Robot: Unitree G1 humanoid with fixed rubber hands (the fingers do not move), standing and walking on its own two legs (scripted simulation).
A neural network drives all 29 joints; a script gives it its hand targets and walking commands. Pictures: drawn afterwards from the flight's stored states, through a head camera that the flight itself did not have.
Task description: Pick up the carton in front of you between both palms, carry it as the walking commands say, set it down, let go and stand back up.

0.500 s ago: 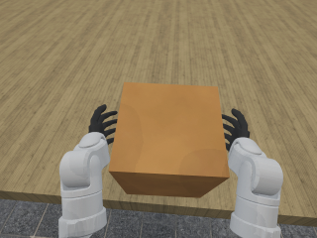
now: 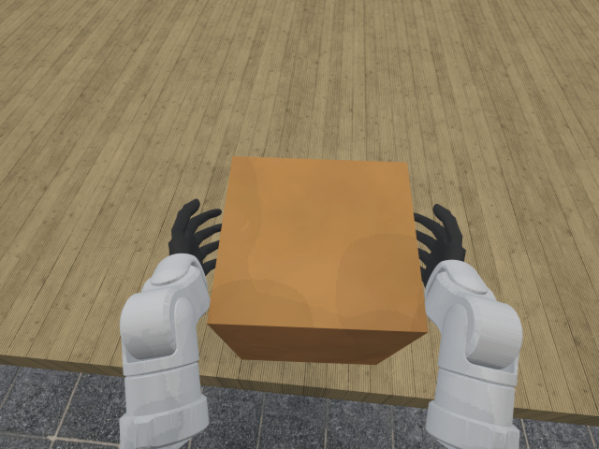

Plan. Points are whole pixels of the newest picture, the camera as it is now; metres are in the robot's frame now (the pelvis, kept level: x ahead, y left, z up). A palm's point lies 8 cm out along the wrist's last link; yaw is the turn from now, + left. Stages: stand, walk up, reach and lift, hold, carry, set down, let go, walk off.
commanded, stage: carry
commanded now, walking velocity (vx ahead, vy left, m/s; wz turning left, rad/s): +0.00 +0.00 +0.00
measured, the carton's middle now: (313, 274) +0.36 +0.00 +0.01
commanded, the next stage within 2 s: none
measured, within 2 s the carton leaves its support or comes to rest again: neither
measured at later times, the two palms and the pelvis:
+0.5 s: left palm (191, 232) +0.38 +0.16 +0.08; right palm (430, 238) +0.38 -0.15 +0.07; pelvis +0.06 +0.00 -0.01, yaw +1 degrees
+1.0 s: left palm (170, 137) +0.51 +0.20 +0.12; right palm (390, 131) +0.54 -0.11 +0.12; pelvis +0.19 +0.03 -0.01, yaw -1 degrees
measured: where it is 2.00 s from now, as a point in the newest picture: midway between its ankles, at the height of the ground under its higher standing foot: (258, 251)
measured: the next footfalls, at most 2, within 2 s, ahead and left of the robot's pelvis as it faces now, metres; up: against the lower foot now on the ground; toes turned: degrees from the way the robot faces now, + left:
right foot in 0.36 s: +0.13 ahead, -0.06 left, +0.00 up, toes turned -7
left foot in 0.56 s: +0.08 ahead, +0.12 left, +0.00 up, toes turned +6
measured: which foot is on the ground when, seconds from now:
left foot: down 0.00-0.38, up 0.40-0.54, down 0.56-0.82, up 0.84-1.00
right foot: down 0.00-0.20, up 0.22-0.34, down 0.36-1.00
